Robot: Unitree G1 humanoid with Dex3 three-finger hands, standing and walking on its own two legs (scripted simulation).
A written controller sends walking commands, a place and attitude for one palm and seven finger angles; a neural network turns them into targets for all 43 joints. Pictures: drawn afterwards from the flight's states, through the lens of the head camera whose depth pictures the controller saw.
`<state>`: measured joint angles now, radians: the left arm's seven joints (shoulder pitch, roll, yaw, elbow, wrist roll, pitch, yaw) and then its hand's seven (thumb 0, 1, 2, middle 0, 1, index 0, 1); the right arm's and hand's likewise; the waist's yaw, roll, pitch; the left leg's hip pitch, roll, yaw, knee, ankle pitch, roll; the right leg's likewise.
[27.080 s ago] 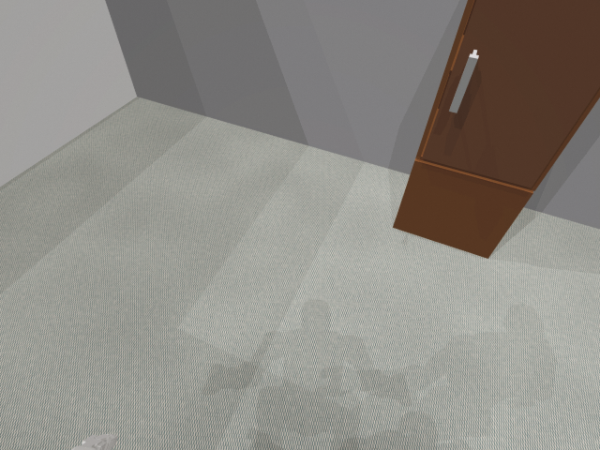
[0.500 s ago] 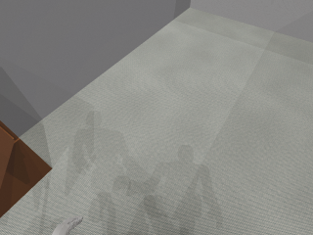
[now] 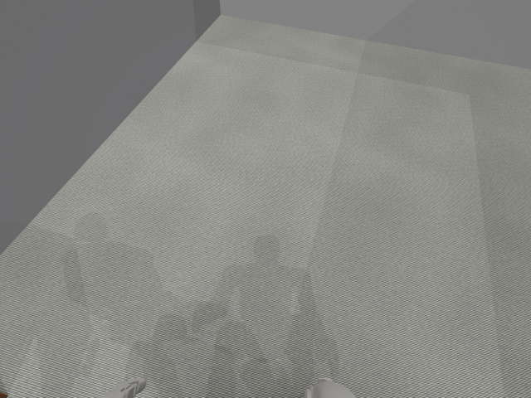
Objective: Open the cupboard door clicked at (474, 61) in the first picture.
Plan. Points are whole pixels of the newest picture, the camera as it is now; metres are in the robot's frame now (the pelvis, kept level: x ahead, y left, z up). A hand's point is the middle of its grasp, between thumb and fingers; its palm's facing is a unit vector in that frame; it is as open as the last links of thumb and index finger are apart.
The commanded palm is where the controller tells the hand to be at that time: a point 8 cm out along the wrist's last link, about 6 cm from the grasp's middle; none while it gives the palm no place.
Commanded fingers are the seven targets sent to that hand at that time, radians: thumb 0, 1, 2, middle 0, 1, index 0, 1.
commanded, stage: walk to a spot facing it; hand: left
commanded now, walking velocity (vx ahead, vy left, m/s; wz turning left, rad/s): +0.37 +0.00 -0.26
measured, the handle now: out of the picture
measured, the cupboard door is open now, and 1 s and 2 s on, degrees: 45 45 45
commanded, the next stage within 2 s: turn to face it in 0.76 s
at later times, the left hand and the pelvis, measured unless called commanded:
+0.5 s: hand (198, 305) +0.30 +0.15 -0.17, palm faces -0.10 -0.98 -0.18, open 7.4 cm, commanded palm none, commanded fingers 0.00 0.90 0.90 -0.20 -0.30 -0.20 -0.30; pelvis +0.23 -0.04 +0.00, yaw -7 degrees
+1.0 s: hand (230, 249) +0.44 +0.10 -0.20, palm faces -0.02 -0.98 -0.17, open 7.3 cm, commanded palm none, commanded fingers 0.00 0.90 0.90 -0.20 -0.30 -0.20 -0.30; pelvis +0.46 -0.08 -0.02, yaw -4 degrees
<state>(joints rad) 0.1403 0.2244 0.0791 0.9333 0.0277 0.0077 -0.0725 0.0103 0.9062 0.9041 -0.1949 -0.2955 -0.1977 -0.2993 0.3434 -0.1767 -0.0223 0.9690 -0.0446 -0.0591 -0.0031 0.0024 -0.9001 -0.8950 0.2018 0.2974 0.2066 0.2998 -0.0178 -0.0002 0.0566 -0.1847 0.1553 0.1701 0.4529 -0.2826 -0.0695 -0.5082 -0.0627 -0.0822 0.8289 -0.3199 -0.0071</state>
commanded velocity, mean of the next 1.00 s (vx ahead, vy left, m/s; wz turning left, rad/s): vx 0.29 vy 0.00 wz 0.05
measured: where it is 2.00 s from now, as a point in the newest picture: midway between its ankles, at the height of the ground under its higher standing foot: (307, 281)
